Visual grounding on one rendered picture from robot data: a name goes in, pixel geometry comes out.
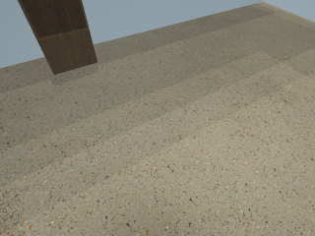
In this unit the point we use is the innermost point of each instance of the cupboard door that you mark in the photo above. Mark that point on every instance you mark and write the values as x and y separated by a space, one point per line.
49 17

